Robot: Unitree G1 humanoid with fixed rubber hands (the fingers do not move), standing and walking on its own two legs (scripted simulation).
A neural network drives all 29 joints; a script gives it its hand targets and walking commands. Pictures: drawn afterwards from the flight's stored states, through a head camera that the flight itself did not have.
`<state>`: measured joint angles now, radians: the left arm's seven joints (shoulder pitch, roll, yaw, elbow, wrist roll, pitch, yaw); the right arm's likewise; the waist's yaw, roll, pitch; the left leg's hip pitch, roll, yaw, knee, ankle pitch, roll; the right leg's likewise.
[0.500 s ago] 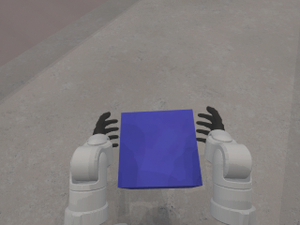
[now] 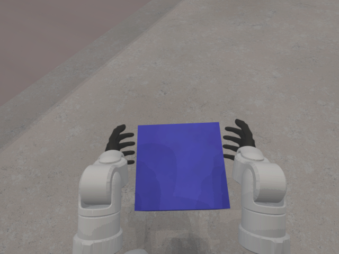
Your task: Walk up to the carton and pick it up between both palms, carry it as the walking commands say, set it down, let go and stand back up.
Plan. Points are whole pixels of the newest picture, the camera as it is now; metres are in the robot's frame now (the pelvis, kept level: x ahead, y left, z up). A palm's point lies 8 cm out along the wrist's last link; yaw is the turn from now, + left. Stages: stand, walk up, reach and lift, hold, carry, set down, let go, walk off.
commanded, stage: carry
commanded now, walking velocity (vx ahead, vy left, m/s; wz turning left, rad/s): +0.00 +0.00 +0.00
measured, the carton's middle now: (179, 170) +0.31 -0.01 -0.03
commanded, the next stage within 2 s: none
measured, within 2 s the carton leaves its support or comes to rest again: neither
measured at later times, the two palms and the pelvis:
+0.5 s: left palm (123, 81) +0.54 +0.14 +0.09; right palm (219, 77) +0.54 -0.13 +0.09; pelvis +0.25 +0.02 -0.01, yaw -3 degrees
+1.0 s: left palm (116, 67) +0.60 +0.17 +0.09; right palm (206, 60) +0.60 -0.11 +0.10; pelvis +0.31 +0.05 +0.00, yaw -2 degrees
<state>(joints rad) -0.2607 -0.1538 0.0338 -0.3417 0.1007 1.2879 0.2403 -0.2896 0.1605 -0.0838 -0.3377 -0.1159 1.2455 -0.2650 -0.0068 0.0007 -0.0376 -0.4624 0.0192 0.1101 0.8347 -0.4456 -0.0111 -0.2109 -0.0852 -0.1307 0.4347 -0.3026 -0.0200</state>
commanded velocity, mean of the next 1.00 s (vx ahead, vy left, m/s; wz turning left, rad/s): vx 0.04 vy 0.00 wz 0.00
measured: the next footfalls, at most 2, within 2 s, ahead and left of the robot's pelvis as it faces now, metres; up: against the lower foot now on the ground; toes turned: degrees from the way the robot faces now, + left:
left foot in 0.14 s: +0.22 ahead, +0.13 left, +0.00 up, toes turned +4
right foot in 0.44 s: +0.30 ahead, -0.07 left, +0.00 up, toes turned -12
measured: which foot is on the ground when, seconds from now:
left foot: up 0.00-0.12, down 0.14-0.84, up 0.86-0.94, down 0.96-1.00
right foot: down 0.00-0.16, up 0.18-0.42, down 0.44-1.00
